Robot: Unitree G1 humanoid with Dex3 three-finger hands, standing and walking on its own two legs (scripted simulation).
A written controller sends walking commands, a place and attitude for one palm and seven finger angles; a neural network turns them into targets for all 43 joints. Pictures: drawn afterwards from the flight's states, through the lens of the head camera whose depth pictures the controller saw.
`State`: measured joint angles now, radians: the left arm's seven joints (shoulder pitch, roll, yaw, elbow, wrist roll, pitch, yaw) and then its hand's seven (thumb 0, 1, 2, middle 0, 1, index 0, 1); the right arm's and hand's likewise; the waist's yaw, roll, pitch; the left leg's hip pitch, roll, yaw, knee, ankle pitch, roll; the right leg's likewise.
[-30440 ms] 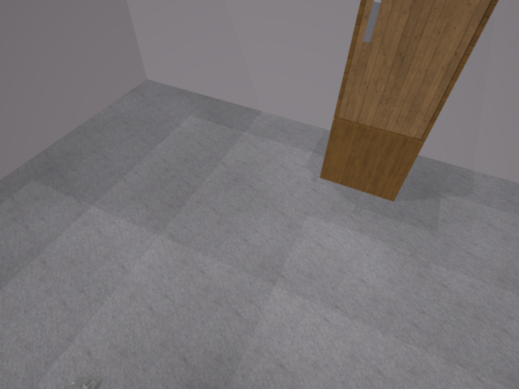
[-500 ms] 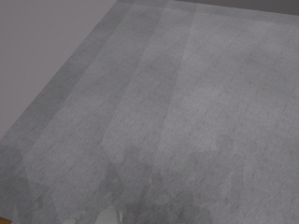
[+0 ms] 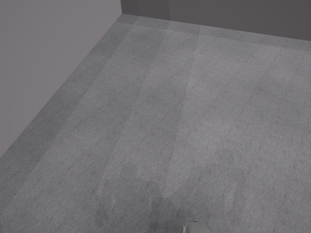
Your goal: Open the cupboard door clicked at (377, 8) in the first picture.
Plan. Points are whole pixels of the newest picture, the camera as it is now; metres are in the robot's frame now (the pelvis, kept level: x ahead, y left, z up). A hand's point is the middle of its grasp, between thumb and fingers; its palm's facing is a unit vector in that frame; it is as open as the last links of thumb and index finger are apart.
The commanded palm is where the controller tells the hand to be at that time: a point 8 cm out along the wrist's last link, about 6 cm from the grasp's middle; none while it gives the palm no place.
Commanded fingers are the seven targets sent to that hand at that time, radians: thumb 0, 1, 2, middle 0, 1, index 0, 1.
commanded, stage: walk to a spot facing it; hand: left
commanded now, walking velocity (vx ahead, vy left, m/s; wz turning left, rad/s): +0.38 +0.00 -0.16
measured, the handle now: out of the picture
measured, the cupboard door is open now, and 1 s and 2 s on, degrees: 49 49 49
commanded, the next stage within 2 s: turn to face it in 0.40 s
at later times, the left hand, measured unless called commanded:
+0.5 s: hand (122, 193) +0.26 +0.13 -0.19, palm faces +0.07 -0.99 -0.15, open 7.2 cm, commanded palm none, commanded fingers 0.00 0.90 0.90 -0.20 -0.30 -0.20 -0.30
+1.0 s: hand (125, 133) +0.48 +0.16 -0.16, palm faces +0.28 -0.92 -0.27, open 7.4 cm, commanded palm none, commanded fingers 0.00 0.90 0.90 -0.20 -0.30 -0.20 -0.30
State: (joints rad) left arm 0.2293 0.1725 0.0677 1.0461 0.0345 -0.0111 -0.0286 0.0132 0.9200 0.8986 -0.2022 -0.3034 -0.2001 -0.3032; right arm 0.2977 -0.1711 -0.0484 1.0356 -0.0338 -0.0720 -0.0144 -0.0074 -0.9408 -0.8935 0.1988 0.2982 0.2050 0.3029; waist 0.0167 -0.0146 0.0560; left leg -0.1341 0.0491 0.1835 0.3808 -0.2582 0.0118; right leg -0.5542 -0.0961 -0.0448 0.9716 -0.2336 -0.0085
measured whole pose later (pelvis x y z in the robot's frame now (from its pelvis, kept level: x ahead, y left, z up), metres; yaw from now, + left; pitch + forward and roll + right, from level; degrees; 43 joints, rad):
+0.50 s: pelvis +0.26 -0.04 -0.01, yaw +3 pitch +0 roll -2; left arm 0.28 0.17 0.04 1.10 0.03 -0.08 0.01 0.00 0.94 0.90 -0.21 -0.30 -0.20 -0.30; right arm 0.20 -0.17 -0.06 1.03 -0.02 -0.02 0.02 0.01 -0.94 -0.89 0.19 0.30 0.20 0.30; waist -0.02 -0.01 0.06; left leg -0.51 0.11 0.12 0.69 -0.20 -0.01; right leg -0.04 -0.03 -0.22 0.39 -0.35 0.01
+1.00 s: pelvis +0.40 -0.07 -0.02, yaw +17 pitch +1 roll +1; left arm 0.10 0.18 0.05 0.89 0.03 -0.02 0.02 0.01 0.91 0.90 -0.20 -0.30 -0.20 -0.30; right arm 0.21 -0.22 -0.09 0.97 -0.02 0.06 0.01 0.00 -0.91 -0.89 0.20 0.30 0.20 0.30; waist -0.03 0.04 0.07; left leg -0.47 -0.01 -0.02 0.91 -0.48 -0.03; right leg -0.34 -0.07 -0.09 0.62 -0.31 0.00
